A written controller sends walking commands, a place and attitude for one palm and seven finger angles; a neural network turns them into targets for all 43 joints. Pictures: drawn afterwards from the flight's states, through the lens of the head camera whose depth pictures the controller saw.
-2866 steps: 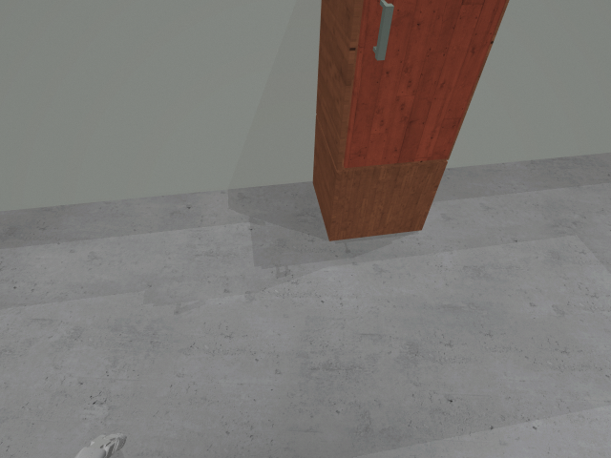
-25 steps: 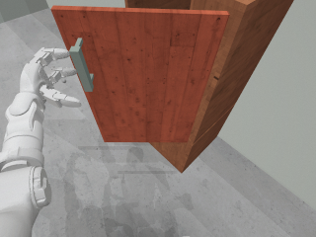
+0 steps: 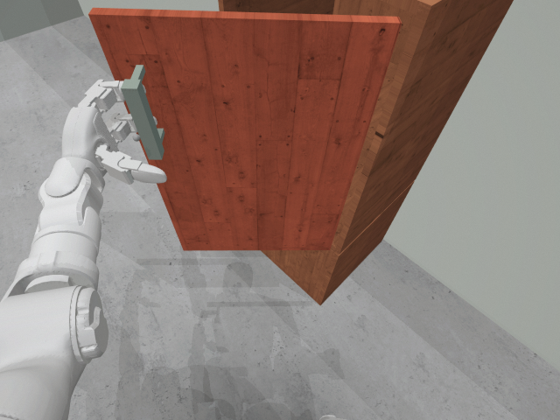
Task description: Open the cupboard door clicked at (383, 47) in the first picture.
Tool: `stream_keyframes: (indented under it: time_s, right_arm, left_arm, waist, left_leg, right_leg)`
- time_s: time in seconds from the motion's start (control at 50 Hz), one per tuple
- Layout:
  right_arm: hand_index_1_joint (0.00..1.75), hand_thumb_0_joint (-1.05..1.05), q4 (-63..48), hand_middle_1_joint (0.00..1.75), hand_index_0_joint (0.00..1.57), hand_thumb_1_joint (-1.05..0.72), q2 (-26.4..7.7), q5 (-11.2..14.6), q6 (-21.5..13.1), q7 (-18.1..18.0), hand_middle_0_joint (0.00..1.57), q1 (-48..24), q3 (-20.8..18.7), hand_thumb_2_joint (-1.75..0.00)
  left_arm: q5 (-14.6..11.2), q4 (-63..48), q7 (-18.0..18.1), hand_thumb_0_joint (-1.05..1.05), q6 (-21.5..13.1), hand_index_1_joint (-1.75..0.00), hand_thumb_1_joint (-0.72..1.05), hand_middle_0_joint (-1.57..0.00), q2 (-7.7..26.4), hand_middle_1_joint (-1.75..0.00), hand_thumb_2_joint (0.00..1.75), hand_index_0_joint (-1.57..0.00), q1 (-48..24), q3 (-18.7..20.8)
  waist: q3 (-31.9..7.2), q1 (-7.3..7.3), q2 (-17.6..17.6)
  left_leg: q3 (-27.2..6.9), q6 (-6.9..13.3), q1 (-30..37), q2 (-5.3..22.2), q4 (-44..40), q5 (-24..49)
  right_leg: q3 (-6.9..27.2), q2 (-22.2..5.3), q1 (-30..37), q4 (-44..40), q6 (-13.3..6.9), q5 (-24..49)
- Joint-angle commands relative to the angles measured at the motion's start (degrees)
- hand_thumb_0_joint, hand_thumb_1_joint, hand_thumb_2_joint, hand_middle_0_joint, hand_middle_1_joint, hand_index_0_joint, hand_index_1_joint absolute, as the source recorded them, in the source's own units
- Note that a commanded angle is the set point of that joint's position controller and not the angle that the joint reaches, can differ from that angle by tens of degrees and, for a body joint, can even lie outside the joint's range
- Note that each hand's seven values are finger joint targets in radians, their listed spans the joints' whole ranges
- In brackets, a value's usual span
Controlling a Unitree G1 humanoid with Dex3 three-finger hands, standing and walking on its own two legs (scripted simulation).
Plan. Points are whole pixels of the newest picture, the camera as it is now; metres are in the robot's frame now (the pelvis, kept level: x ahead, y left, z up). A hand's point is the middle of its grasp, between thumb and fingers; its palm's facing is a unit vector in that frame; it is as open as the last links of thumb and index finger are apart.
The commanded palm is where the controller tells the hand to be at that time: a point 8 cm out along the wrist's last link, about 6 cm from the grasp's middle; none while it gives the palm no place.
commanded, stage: slide the fingers in behind the handle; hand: left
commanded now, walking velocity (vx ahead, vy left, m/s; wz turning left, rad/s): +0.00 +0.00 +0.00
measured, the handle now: (147, 114) +0.53 +0.18 +0.14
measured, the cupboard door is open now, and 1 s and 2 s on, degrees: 46 46 61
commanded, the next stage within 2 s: close the thumb around the handle in 0.58 s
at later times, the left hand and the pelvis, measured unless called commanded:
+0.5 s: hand (147, 137) +0.47 +0.17 +0.15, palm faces -0.02 -1.00 +0.00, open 14.0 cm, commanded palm +0.44 +0.22 +0.14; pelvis -0.01 -0.01 +0.00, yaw +0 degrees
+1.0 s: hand (150, 135) +0.47 +0.17 +0.14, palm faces -0.01 -1.00 +0.00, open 11.1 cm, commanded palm +0.45 +0.22 +0.14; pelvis +0.00 -0.01 +0.00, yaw +0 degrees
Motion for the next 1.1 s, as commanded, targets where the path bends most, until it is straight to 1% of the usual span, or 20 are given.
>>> stream_keyframes:
  time_s: [0.0,0.08,0.16,0.24,0.32,0.4,0.42,0.46,0.48,0.54,0.58,0.66,0.7,0.78,0.8,0.88,0.9,0.96,1.02,1.08]
  right_arm:
    - [0.3,0.0,-5.6,0.3,0.2,-0.9,-9.3,-0.1,-2.0,-0.4,0.2,4.2,-3.6,-0.9]
    - [0.3,0.0,-5.8,0.3,0.2,-0.9,-9.0,-0.1,-2.2,-0.1,0.2,4.0,-3.9,-0.9]
    - [0.3,0.0,-5.5,0.3,0.2,-0.9,-8.8,0.0,-2.4,-0.1,0.2,3.9,-3.8,-0.9]
    - [0.3,0.0,-5.0,0.3,0.2,-0.9,-8.8,-0.1,-2.8,-0.4,0.2,3.7,-3.7,-0.9]
    - [0.3,0.0,-4.5,0.3,0.2,-0.9,-8.9,0.0,-3.3,-0.5,0.2,3.7,-3.4,-0.9]
    - [0.3,0.0,-4.8,0.3,0.2,-0.9,-8.8,-0.1,-3.7,-0.5,0.2,3.9,-3.6,-0.9]
    - [0.3,0.0,-4.8,0.3,0.2,-0.9,-8.7,0.0,-3.9,-0.4,0.2,3.6,-3.5,-0.9]
    - [0.3,0.0,-4.7,0.3,0.2,-0.9,-9.1,-0.1,-3.7,-0.5,0.2,4.0,-3.6,-0.9]
    - [0.3,0.0,-4.9,0.3,0.2,-0.9,-9.0,0.1,-3.6,-0.4,0.2,3.7,-3.5,-0.9]
    - [0.3,0.0,-5.0,0.3,0.2,-0.9,-8.9,0.2,-3.5,-0.4,0.2,3.4,-3.5,-0.9]
    - [0.3,0.0,-4.8,0.3,0.2,-0.9,-9.1,0.1,-3.4,-0.5,0.2,3.8,-3.5,-0.9]
    - [0.3,0.0,-5.0,0.3,0.2,-0.9,-8.8,0.0,-3.5,-0.6,0.2,4.0,-3.6,-0.9]
    - [0.3,0.0,-4.7,0.3,0.2,-0.9,-8.6,0.0,-3.7,-0.5,0.2,3.7,-3.6,-0.9]
    - [0.3,0.0,-4.2,0.3,0.2,-0.9,-9.2,0.0,-3.4,-0.6,0.2,4.3,-3.5,-0.9]
    - [0.3,0.0,-4.2,0.3,0.2,-0.9,-9.2,0.1,-3.3,-0.7,0.2,4.2,-3.5,-0.9]
    - [0.3,0.0,-4.7,0.3,0.2,-0.9,-9.1,-0.2,-3.3,-0.5,0.2,4.5,-3.6,-0.9]
    - [0.3,0.0,-5.0,0.3,0.2,-0.9,-8.8,-0.3,-3.3,-0.3,0.2,4.4,-3.6,-0.9]
    - [0.3,0.0,-5.1,0.3,0.2,-0.9,-8.9,-0.1,-3.1,-0.4,0.2,4.6,-3.7,-0.9]
    - [0.3,0.0,-5.3,0.3,0.2,-0.9,-9.2,0.1,-2.8,-0.5,0.2,4.3,-3.8,-0.9]
    - [0.3,0.0,-5.7,0.3,0.2,-0.9,-8.9,0.1,-2.8,-0.4,0.2,3.7,-3.7,-0.9]
  left_arm:
    - [-0.1,-13.7,0.8,0.0,-3.5,-1.2,-0.5,-0.3,14.5,-1.2,0.3,-0.3,-25.5,2.6]
    - [-0.4,-15.7,1.6,0.0,-4.2,-1.2,-0.5,-0.3,12.5,-1.2,0.3,-0.3,-24.4,2.0]
    - [-0.4,-14.7,2.1,0.0,-3.7,-1.2,-0.5,-0.3,9.6,-1.2,0.3,-0.3,-26.4,-0.5]
    - [0.5,-13.5,3.5,0.0,-3.8,-1.2,-0.5,-0.3,12.7,-1.2,0.3,-0.3,-27.2,2.2]
    - [1.2,-11.2,3.6,0.0,-4.5,-1.2,-0.5,-0.3,12.1,-1.2,0.3,-0.3,-30.2,0.7]
    - [1.0,-12.4,3.0,0.0,-5.5,-1.2,-0.5,-0.3,11.6,-1.2,0.3,-0.3,-29.9,0.6]
    - [0.7,-11.9,2.7,0.0,-5.5,-1.2,-0.5,-0.3,10.6,-1.2,0.3,-0.3,-29.3,0.1]
    - [0.3,-11.0,2.4,0.0,-5.4,-1.2,-0.5,-0.3,12.6,-1.2,0.3,-0.3,-27.9,1.6]
    - [0.2,-9.5,2.2,0.0,-4.8,-1.2,-0.5,-0.3,11.5,-1.2,0.3,-0.3,-26.5,1.2]
    - [0.8,-10.6,2.1,0.0,-4.3,-1.2,-0.5,-0.3,10.4,-1.2,0.3,-0.3,-29.1,-0.6]
    - [0.8,-10.4,2.7,0.0,-4.3,-1.2,-0.5,-0.3,12.7,-1.2,0.3,-0.3,-29.0,1.3]
    - [0.3,-13.0,3.0,0.0,-5.5,-1.2,-0.5,-0.3,11.8,-1.2,0.3,-0.3,-30.6,0.7]
    - [0.8,-13.3,2.9,0.0,-5.7,-1.21,-0.39,-0.31,10.4,-1.21,0.35,-0.31,-31.6,-0.8]
    - [0.7,-9.1,3.1,0.0,-4.9,-1.24,-0.16,-0.32,13.4,-1.24,0.44,-0.32,-29.4,1.9]
    - [1.0,-8.9,3.0,0.0,-4.7,-1.24,-0.11,-0.33,13.0,-1.24,0.47,-0.33,-30.5,1.0]
    - [1.3,-11.1,3.2,0.0,-5.2,-1.27,0.12,-0.34,15.2,-1.27,0.56,-0.34,-29.1,3.2]
    - [1.2,-12.7,3.0,0.0,-5.5,-1.27,0.17,-0.35,14.1,-1.27,0.59,-0.35,-29.1,2.3]
    - [0.3,-11.3,2.3,0.0,-5.4,-1.29,0.34,-0.36,12.2,-1.29,0.66,-0.36,-27.3,1.3]
    - [0.1,-10.5,1.8,0.0,-4.4,-1.31,0.51,-0.37,13.8,-1.31,0.73,-0.37,-25.7,2.8]
    - [0.4,-13.5,1.6,0.0,-4.6,-1.33,0.68,-0.38,13.2,-1.33,0.8,-0.38,-26.6,1.7]
  waist:
    - [-21.5,0.91,3.5]
    - [-22.0,0.84,2.1]
    - [-18.3,0.0,2.0]
    - [-18.9,0.48,1.6]
    - [-17.2,-0.49,0.7]
    - [-21.4,-0.01,1.7]
    - [-21.2,0.05,3.0]
    - [-21.3,0.42,0.6]
    - [-19.7,0.31,-0.3]
    - [-18.4,-0.14,2.1]
    - [-18.4,0.13,1.4]
    - [-21.3,-0.15,1.6]
    - [-21.5,-0.63,4.0]
    - [-19.4,-0.48,-1.1]
    - [-18.5,-0.81,-0.3]
    - [-22.8,0.68,3.0]
    - [-23.9,0.63,3.0]
    - [-21.8,0.06,0.1]
    - [-20.4,0.65,-0.8]
    - [-21.1,0.7,3.3]
  left_leg:
    - [-2.9,-1.1,7.8,0.5,-5.3,23.3]
    - [-2.8,-1.0,8.7,0.8,-5.2,23.9]
    - [-2.7,-1.0,7.6,0.7,-5.8,20.5]
    - [-2.6,-0.9,6.6,0.3,-6.0,17.3]
    - [-2.8,-0.7,5.1,0.2,-6.2,14.5]
    - [-3.0,-0.9,7.3,0.2,-5.4,17.9]
    - [-2.7,-1.0,7.8,0.2,-5.3,18.3]
    - [-2.5,-0.7,6.1,0.2,-5.2,18.2]
    - [-2.2,-0.6,5.0,0.1,-5.4,17.4]
    - [-2.2,-0.7,5.1,0.0,-5.6,16.0]
    - [-2.4,-0.6,4.3,-0.1,-5.5,15.8]
    - [-2.3,-0.6,5.9,-0.1,-5.2,17.4]
    - [-2.4,-0.7,7.2,0.0,-5.0,17.5]
    - [-2.3,-0.4,3.6,0.0,-5.4,14.9]
    - [-2.3,-0.4,3.1,-0.1,-5.7,14.3]
    - [-2.4,-0.6,5.4,-0.2,-4.8,19.3]
    - [-2.2,-0.7,6.0,-0.2,-4.7,20.2]
    - [-1.9,-0.4,5.0,0.0,-4.8,20.1]
    - [-1.5,-0.4,3.5,0.0,-5.3,18.1]
    - [-1.5,-0.4,5.3,-0.1,-5.1,19.3]
  right_leg:
    - [0.3,0.9,13.5,-1.1,-1.6,17.8]
    - [0.4,1.2,13.7,-1.4,-1.4,18.3]
    - [0.0,1.0,12.1,-1.9,-1.6,15.5]
    - [0.6,0.9,12.6,-2.1,-1.5,13.9]
    - [0.8,0.7,11.8,-2.2,-1.4,12.2]
    - [0.7,0.8,12.9,-1.2,-1.5,14.8]
    - [0.8,0.8,12.4,-1.3,-1.5,15.0]
    - [0.9,0.8,14.4,-1.3,-1.6,15.7]
    - [0.9,0.8,14.1,-1.5,-1.4,15.9]
    - [0.9,0.7,12.3,-1.7,-1.5,14.3]
    - [1.0,0.7,12.8,-1.7,-1.4,14.1]
    - [0.9,0.7,14.3,-1.3,-1.4,15.6]
    - [1.1,0.8,12.6,-1.4,-1.4,15.4]
    - [1.1,0.8,13.8,-1.8,-1.1,14.2]
    - [1.1,0.7,13.6,-1.9,-1.1,13.8]
    - [1.2,0.7,15.2,-0.8,-1.5,17.6]
    - [1.2,0.8,15.7,-0.7,-1.4,18.5]
    - [1.0,1.0,15.8,-1.2,-1.3,18.9]
    - [1.2,0.9,16.3,-1.5,-1.3,18.1]
    - [1.3,0.8,15.4,-1.4,-1.4,18.5]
